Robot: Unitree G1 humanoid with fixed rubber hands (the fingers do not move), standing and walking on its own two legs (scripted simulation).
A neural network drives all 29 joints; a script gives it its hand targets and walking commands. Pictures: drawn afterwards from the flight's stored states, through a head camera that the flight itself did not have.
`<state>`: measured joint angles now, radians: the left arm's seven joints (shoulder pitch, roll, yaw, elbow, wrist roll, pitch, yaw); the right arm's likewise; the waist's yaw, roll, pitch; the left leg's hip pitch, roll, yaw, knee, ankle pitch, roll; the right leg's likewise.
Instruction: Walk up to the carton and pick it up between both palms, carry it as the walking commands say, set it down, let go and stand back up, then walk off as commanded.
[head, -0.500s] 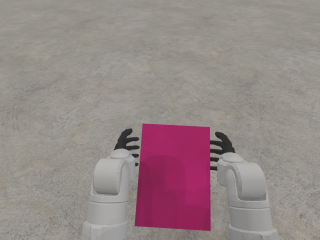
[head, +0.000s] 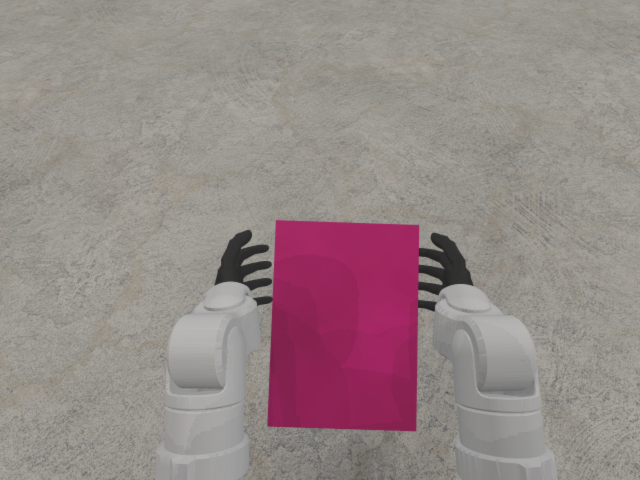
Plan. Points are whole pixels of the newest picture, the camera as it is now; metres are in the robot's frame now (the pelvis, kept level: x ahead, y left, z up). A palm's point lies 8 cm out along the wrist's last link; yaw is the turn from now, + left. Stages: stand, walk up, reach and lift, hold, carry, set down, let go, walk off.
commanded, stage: carry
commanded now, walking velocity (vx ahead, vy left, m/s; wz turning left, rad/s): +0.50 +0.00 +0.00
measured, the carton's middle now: (338, 312) +0.35 +0.01 -0.02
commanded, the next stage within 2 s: none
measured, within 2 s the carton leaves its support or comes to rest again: neither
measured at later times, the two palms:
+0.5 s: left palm (243, 112) +0.67 +0.17 +0.08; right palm (386, 114) +0.66 -0.07 +0.09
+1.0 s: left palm (233, 25) +1.04 +0.25 +0.07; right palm (337, 21) +1.04 +0.01 +0.08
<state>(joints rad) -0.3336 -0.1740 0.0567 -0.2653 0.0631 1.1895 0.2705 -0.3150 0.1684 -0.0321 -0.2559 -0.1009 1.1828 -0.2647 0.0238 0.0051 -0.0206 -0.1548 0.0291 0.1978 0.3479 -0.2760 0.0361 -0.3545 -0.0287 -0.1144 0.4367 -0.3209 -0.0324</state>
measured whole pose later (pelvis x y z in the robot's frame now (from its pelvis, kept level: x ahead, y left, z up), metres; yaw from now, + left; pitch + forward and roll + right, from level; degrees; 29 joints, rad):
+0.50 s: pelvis +0.36 +0.05 +0.00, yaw -1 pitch +6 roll -3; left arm -0.34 -0.17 0.07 -0.25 0.08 1.18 0.29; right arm -0.32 0.17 -0.03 -0.26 -0.08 1.21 -0.27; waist -0.02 0.05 -0.02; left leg -0.04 0.05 0.18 0.30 -0.36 0.03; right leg -0.44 0.01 -0.14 0.66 -0.37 -0.02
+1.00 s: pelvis +0.74 +0.13 -0.01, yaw +0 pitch +3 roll +0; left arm -0.32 -0.17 0.06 -0.24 0.08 1.18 0.28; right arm -0.33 0.17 -0.04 -0.22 -0.08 1.19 -0.27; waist -0.01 -0.02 0.01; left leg -0.40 0.04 0.20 0.47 -0.13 0.08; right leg -0.22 -0.05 -0.03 0.96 -0.47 0.01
